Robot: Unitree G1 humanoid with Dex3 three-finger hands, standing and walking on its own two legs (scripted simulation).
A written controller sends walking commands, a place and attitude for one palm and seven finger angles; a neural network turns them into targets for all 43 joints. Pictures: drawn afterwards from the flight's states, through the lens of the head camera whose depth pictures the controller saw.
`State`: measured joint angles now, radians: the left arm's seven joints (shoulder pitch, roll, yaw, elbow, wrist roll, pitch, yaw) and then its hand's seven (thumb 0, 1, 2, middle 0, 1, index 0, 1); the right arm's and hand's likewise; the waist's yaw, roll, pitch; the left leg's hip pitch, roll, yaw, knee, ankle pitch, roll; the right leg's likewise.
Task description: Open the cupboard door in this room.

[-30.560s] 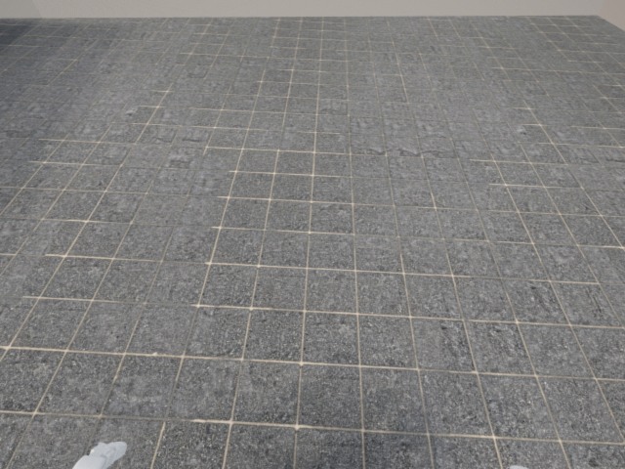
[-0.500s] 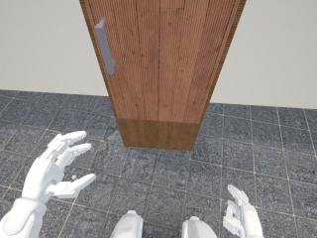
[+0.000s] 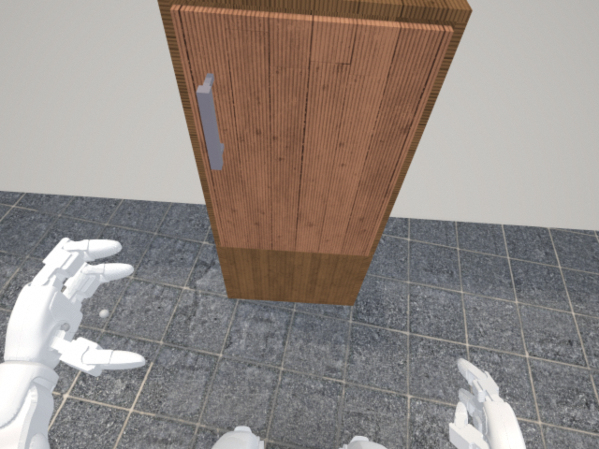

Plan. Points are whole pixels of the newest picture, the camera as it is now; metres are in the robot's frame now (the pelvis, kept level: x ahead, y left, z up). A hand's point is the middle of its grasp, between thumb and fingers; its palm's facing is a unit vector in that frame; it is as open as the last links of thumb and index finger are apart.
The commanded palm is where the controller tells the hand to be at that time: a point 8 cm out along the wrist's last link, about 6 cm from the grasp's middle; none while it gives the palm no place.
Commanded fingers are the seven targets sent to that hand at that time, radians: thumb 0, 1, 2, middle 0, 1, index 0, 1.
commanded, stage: raise the hand with hooked fingers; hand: left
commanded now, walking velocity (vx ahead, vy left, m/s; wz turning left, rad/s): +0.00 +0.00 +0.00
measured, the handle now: (213, 124) +0.60 +0.18 +0.07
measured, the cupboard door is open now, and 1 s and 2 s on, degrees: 0 0 0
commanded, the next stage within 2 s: move the hooked fingers beside the handle in 0.88 s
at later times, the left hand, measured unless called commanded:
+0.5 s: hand (92, 262) +0.31 +0.27 +0.09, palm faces +0.00 -1.00 -0.04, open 14.0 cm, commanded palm +0.28 +0.32 +0.09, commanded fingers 0.00 -0.50 0.30 -0.30 -1.20 -0.30 -1.20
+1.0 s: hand (102, 268) +0.30 +0.26 +0.09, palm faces +0.04 -1.00 -0.03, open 14.0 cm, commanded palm +0.28 +0.30 +0.09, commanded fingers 0.00 -0.50 0.30 -0.30 -1.20 -0.30 -1.20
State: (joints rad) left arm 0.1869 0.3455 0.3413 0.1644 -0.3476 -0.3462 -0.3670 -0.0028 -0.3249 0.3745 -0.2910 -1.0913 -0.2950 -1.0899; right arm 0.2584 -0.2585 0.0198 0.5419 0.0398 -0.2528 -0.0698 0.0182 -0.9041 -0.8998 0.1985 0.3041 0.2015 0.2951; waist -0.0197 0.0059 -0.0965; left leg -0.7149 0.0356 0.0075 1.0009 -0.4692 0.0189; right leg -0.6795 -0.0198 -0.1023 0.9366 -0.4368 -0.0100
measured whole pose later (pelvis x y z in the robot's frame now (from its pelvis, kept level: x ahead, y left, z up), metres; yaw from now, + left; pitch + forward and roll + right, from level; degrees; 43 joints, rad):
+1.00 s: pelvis +0.01 -0.01 +0.02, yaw +0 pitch +9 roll -1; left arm -0.06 0.40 0.44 0.47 -0.36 -0.29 -0.50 -0.01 -0.50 0.30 -0.30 -1.20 -0.31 -1.20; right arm 0.27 -0.27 0.04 0.56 0.04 -0.18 -0.08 0.02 -0.90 -0.90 0.20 0.30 0.20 0.30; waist -0.01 0.02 -0.07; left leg -0.62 0.04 0.02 0.88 -0.43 0.00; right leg -0.60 -0.01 -0.09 0.84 -0.40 -0.03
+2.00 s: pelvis +0.00 +0.00 +0.00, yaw -2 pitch +17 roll -2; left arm -0.68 0.55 0.46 1.06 -0.18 -0.36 -0.42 -0.01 -0.50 0.30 -0.30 -1.20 -0.30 -1.20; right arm 0.36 -0.28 0.04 0.61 0.02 -0.02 -0.05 0.01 -0.90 -0.90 0.20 0.30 0.20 0.30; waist -0.11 0.00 -0.09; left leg -0.81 0.05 0.04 0.97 -0.45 0.03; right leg -0.79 0.00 -0.07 0.90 -0.40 0.00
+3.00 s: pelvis +0.02 +0.01 -0.01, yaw -4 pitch +23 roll -5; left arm -0.92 0.74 0.55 1.21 -0.07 -0.37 -0.38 -0.01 -0.50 0.30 -0.30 -1.20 -0.30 -1.20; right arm 0.43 -0.27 0.06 0.59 -0.02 0.10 -0.01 0.01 -0.90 -0.90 0.20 0.30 0.20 0.30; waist -0.20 0.01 -0.08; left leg -0.95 0.08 0.03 1.03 -0.49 0.03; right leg -0.91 0.03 -0.07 0.91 -0.40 0.00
